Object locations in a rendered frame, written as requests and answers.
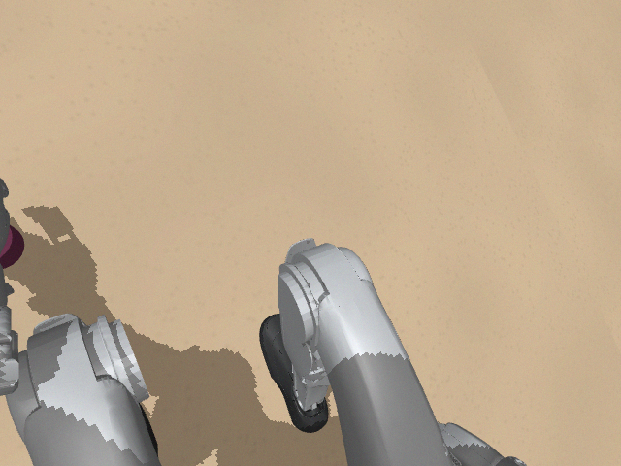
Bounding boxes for left robot foot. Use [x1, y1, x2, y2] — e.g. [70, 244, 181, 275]
[139, 403, 158, 456]

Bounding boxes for right robot foot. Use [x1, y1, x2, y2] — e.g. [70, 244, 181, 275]
[259, 314, 328, 433]

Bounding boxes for left robot arm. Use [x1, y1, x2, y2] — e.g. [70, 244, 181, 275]
[0, 264, 19, 396]

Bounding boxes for tin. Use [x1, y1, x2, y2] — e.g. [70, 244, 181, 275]
[0, 225, 24, 269]

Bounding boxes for right robot hand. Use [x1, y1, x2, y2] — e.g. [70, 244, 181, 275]
[438, 423, 504, 466]

